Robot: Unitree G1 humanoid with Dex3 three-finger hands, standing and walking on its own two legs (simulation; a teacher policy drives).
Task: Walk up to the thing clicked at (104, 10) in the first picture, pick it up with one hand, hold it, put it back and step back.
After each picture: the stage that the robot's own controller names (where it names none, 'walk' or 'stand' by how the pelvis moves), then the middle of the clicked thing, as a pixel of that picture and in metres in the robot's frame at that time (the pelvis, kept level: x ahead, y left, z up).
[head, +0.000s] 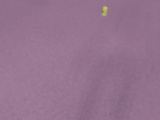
stand; (104, 11) +2.14 -0.41 -0.72
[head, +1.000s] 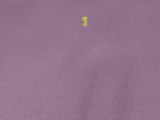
walk; (85, 21) +2.06 +0.03 -0.70
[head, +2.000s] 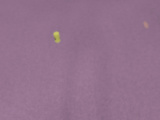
walk; (56, 37) +1.49 +0.29 -0.72
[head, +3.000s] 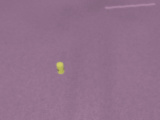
walk; (60, 68) +1.02 +0.24 -0.72
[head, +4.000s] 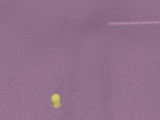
walk; (56, 100) +0.66 +0.21 -0.71
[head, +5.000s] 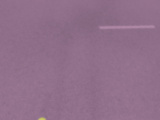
walk; out of the picture +0.43 +0.22 -0.70
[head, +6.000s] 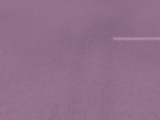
stand; out of the picture +0.40 +0.22 -0.72
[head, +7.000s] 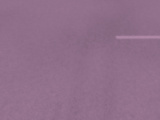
stand; out of the picture +0.39 +0.21 -0.73
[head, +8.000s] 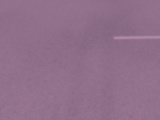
stand; out of the picture +0.38 +0.23 -0.73
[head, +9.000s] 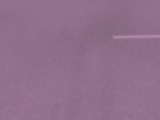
stand; out of the picture +0.38 +0.23 -0.73
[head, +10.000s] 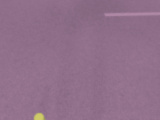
go down; (40, 119) +0.39 +0.25 -0.68
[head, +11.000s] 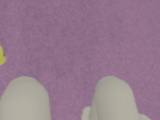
go down; out of the picture +0.43 +0.30 -0.27
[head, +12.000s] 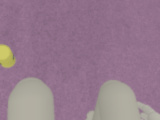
close in; (5, 56) +0.43 +0.30 -0.29
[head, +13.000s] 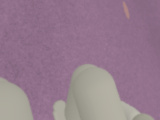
close in; out of the picture +0.40 +0.34 -0.21
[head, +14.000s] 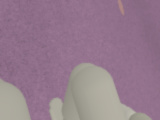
close; out of the picture +0.40 +0.34 -0.22
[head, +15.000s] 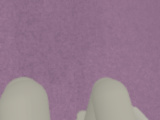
lift; out of the picture +0.35 +0.32 -0.11
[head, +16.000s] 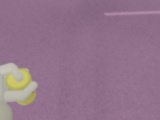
hold; (22, 87) +0.33 +0.19 +0.03
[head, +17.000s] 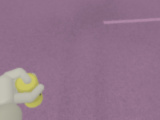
hold; (30, 91) +0.34 +0.17 +0.00
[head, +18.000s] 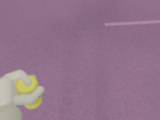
hold; (29, 92) +0.33 +0.18 +0.00
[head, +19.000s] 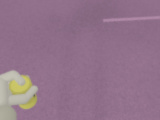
crouch; (24, 92) +0.34 +0.19 -0.02
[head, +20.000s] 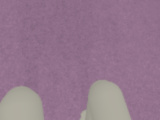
lower; out of the picture +0.45 +0.30 -0.10
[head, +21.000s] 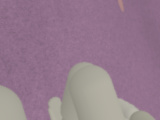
lower; out of the picture +0.40 +0.35 -0.22
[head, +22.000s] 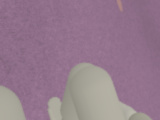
lower; out of the picture +0.39 +0.35 -0.22
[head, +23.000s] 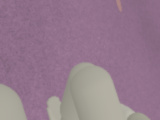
lower; out of the picture +0.39 +0.35 -0.22
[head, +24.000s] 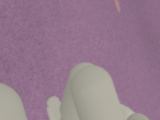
lower; out of the picture +0.39 +0.35 -0.22
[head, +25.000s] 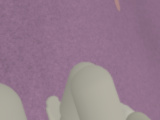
open; out of the picture +0.39 +0.35 -0.22
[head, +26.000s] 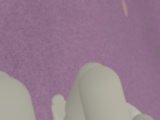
rise; out of the picture +0.39 +0.34 -0.22
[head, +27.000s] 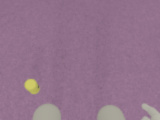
walk; (32, 86) +0.42 +0.26 -0.49
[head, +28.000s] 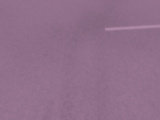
stand; out of the picture +0.38 +0.24 -0.67
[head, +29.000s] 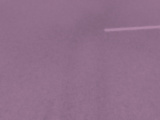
stand; out of the picture +0.38 +0.25 -0.67
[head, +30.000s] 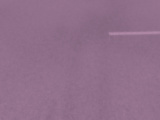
stand; out of the picture +0.39 +0.23 -0.70
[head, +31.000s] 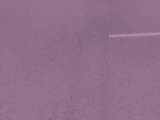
stand; out of the picture +0.39 +0.24 -0.72
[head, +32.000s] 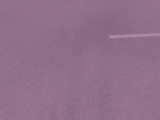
stand; out of the picture +0.37 +0.24 -0.73
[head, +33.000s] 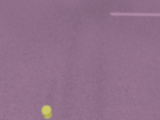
walk; (47, 112) +0.44 +0.19 -0.69
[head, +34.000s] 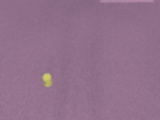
walk; (47, 80) +0.71 +0.23 -0.70
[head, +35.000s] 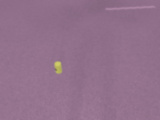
stand; (58, 67) +1.03 +0.27 -0.71
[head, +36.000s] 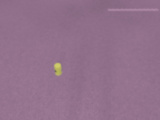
stand; (58, 69) +0.99 +0.21 -0.72
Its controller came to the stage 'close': yes
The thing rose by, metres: 0.70
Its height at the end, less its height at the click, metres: +0.00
